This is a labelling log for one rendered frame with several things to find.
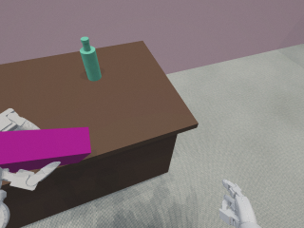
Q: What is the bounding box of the robot left hand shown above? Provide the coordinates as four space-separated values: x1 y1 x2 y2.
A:
0 108 61 191

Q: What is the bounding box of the table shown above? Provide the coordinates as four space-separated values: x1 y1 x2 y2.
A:
0 41 199 228

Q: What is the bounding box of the robot right hand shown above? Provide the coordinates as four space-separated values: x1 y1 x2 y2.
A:
218 179 257 228

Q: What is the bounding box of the sponge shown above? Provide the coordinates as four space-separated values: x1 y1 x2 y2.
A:
0 126 91 173

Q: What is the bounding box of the robot left forearm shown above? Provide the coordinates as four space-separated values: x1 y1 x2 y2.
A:
0 189 10 228

